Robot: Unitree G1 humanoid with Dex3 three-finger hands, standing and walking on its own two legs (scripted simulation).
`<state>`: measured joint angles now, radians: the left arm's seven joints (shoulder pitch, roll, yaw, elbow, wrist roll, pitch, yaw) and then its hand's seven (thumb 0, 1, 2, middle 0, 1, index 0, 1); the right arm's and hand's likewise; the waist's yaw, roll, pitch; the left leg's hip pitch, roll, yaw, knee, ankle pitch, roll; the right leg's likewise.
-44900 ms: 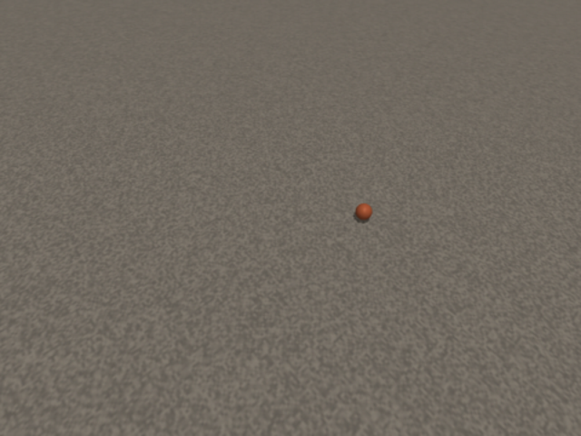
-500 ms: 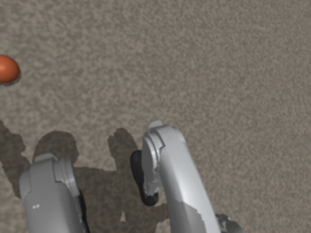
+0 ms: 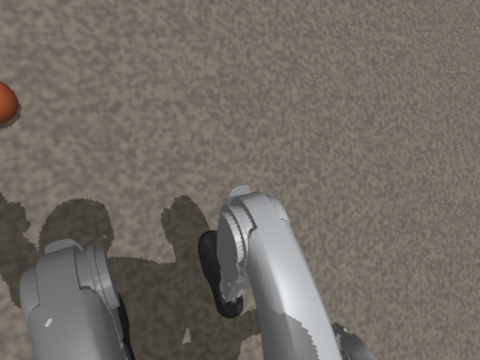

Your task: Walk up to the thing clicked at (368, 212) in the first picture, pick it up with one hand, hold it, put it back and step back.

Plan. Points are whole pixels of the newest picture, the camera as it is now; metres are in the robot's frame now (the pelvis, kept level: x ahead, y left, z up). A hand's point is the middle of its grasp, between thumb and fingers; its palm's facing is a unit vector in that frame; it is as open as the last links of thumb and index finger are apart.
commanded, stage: rise first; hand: left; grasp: from above
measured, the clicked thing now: out of the picture +0.57 +0.26 -0.30
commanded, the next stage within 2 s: none
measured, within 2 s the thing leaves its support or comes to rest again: neither
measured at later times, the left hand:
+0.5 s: hand out of the picture +0.53 +0.30 -0.17, palm faces -0.45 -0.07 -0.89, open 13.0 cm
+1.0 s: hand out of the picture +0.53 +0.30 -0.17, palm faces -0.45 -0.07 -0.89, open 12.7 cm
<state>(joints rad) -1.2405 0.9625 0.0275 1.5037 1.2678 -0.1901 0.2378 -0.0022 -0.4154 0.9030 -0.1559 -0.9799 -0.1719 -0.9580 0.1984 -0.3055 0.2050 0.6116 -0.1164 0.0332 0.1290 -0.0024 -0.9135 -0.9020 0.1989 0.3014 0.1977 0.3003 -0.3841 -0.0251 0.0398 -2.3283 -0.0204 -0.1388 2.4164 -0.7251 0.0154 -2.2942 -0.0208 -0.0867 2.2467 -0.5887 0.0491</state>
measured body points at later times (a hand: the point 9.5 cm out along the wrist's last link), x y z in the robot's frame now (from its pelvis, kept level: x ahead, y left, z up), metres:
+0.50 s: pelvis +0.00 +0.00 +0.00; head +0.27 +0.09 +0.34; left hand +0.55 +0.30 -0.12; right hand +0.00 -0.26 -0.08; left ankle +0.06 +0.12 -0.30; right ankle +0.12 -0.13 -0.30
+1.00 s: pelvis -0.01 +0.00 +0.00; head +0.27 +0.09 +0.34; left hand +0.55 +0.31 -0.12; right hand +0.01 -0.27 -0.07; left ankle +0.06 +0.12 -0.30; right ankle +0.12 -0.13 -0.30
